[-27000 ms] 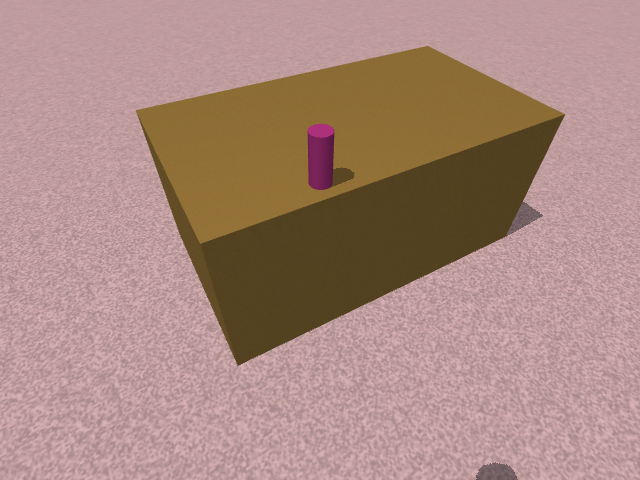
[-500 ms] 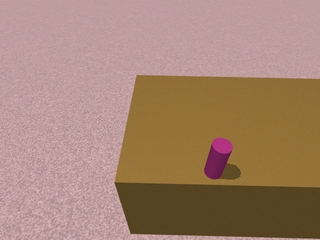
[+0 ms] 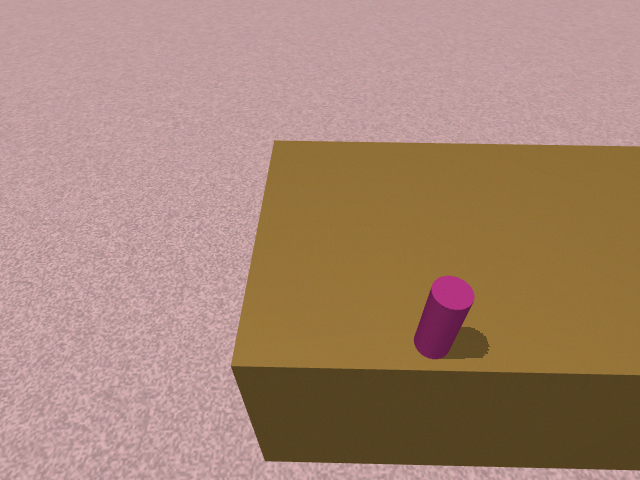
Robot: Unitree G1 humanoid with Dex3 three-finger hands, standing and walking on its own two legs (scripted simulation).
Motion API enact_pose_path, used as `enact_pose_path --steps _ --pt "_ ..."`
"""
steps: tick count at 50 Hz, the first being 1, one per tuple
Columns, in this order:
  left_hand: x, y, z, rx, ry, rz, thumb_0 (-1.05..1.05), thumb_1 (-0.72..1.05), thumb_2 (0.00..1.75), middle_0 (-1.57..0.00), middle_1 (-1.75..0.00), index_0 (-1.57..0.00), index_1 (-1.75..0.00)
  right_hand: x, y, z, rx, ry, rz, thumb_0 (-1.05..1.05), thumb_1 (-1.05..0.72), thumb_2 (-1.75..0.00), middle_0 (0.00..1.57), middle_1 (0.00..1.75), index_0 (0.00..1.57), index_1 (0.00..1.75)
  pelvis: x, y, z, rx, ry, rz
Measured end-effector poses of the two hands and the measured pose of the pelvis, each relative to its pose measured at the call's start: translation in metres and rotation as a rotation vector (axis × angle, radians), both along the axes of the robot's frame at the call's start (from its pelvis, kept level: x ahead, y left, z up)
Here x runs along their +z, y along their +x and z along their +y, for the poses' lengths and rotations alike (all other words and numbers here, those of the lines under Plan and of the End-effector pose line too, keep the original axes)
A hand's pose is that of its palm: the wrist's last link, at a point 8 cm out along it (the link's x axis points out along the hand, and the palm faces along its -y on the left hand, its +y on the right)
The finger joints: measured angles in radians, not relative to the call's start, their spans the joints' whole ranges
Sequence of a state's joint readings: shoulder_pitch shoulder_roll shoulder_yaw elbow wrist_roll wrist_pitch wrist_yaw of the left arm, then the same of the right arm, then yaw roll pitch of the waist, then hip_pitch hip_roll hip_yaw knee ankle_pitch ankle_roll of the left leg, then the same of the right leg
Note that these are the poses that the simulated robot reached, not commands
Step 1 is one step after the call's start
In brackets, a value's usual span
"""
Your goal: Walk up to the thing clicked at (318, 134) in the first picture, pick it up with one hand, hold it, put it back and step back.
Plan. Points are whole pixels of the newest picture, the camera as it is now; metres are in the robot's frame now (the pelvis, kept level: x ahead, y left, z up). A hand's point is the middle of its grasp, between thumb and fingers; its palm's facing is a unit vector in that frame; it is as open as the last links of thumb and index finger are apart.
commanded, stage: stand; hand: right
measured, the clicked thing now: (441, 319) +0.42 -0.19 -0.10
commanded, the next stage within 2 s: step back in 1.52 s
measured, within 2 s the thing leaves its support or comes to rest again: neither
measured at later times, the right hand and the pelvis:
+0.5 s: hand out of the picture +0.08 -0.25 -0.16, palm faces +0.00 +0.94 -0.34, open 7.3 cm; pelvis +0.02 +0.00 +0.00, yaw +0 degrees
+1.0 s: hand out of the picture +0.08 -0.25 -0.16, palm faces +0.00 +0.94 -0.34, open 7.3 cm; pelvis +0.01 +0.00 +0.00, yaw +0 degrees
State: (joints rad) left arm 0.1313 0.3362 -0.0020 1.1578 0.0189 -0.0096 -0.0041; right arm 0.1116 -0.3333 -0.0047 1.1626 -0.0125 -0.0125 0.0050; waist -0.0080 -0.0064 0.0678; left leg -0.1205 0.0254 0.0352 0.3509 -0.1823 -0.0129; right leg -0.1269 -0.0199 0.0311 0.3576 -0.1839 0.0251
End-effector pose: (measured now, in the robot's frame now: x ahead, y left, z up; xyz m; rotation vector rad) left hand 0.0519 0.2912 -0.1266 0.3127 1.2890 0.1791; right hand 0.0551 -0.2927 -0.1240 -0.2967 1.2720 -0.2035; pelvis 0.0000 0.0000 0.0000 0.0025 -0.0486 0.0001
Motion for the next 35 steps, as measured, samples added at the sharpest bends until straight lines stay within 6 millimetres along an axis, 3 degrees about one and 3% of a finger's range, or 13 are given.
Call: enact_pose_path --steps 15,35 --pt "0.003 0.033 0.002 -0.011 0.0 -0.046 0.0 0.91 0.9 -0.21 -0.3 -0.2 -0.3 0.004 0.018 -0.002 -0.005 -0.014 -0.016 0.0 -0.91 -0.9 0.2 0.3 0.21 0.3 0.001 0.013 0.002 -0.003 -0.001 0.006" --pt "0.005 0.036 0.006 -0.009 0.009 -0.051 0.0 0.91 0.9 -0.21 -0.3 -0.2 -0.3 0.005 0.022 0.0 -0.01 -0.011 -0.026 0.01 -0.91 -0.9 0.2 0.3 0.21 0.3 0.001 0.016 0.003 -0.004 0.0 0.001"
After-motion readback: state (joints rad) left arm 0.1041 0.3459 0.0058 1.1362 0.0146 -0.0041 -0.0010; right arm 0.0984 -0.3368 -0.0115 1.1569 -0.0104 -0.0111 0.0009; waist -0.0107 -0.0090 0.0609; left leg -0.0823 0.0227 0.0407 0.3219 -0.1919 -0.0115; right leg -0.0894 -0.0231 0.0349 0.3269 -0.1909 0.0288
